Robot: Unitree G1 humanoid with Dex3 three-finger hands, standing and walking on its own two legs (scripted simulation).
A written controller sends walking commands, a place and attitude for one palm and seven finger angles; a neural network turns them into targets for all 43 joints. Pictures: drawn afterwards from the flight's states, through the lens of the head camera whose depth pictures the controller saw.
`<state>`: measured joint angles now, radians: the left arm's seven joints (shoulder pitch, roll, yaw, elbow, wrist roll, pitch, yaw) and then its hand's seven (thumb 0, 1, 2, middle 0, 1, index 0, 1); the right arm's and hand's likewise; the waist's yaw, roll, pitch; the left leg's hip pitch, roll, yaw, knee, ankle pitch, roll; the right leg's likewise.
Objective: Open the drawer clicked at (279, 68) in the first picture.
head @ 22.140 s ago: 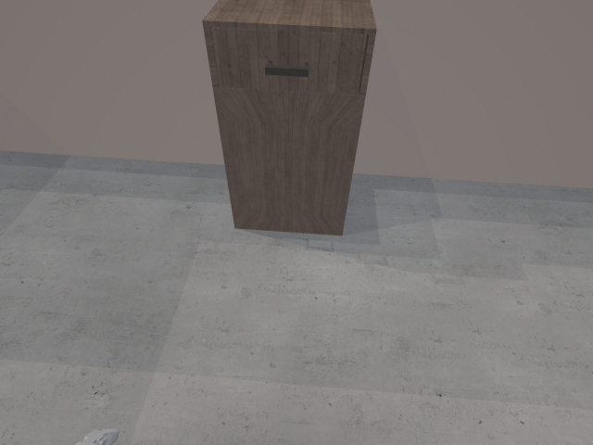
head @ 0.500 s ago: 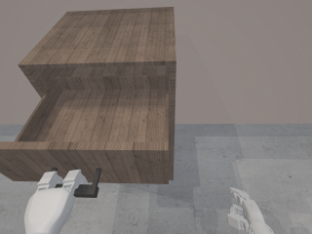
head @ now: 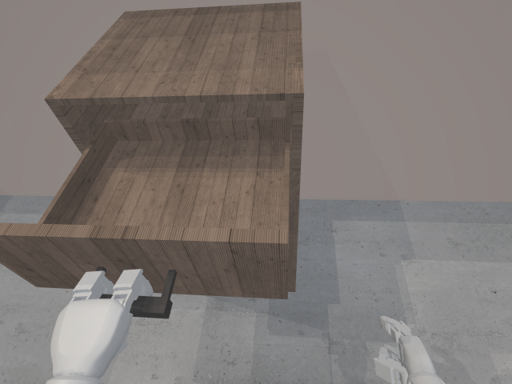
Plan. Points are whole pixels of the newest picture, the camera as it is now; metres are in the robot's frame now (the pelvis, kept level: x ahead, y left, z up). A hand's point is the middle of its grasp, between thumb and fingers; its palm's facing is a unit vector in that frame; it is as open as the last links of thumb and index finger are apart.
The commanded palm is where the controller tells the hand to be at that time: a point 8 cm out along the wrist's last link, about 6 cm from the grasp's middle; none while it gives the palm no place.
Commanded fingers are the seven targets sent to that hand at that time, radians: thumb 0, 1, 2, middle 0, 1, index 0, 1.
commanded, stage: open the thumb to release the handle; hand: left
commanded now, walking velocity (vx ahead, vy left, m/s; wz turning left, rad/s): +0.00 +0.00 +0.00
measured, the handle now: (129, 290) +0.23 +0.22 +0.05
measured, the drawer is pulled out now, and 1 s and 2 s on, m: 0.30 0.30 0.30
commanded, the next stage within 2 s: lift the hand off the handle in 0.38 s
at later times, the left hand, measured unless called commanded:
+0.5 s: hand (117, 333) +0.18 +0.22 +0.04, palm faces +0.01 -0.10 -0.99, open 13.4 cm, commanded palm +0.15 +0.22 +0.08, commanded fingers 0.00 -0.50 0.30 -0.30 -1.20 -0.30 -1.20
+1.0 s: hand (114, 320) +0.19 +0.22 +0.05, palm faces +0.07 -0.13 -0.99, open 13.7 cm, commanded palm +0.16 +0.23 +0.12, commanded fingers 0.00 -0.50 0.30 -0.30 -1.20 -0.30 -1.20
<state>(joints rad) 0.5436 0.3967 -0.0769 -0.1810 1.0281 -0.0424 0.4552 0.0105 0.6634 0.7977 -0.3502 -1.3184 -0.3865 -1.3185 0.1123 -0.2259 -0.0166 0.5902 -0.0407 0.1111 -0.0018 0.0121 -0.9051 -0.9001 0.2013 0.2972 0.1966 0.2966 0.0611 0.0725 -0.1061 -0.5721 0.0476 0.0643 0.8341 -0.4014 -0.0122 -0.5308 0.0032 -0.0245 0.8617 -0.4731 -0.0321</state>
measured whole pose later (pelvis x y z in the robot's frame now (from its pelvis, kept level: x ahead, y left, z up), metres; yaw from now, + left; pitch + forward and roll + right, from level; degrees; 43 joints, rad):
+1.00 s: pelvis -0.01 +0.00 +0.01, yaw +1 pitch +4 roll +0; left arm 0.40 0.37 -0.12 -0.15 0.99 0.03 0.35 0.00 -0.49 0.30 -0.37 -1.21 -0.35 -1.22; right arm 0.10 -0.21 0.00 0.62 -0.02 0.10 -0.04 0.01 -0.91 -0.90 0.20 0.30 0.20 0.30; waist 0.07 0.09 -0.09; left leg -0.47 0.04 0.05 0.73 -0.34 -0.01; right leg -0.42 0.00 -0.04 0.75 -0.41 -0.03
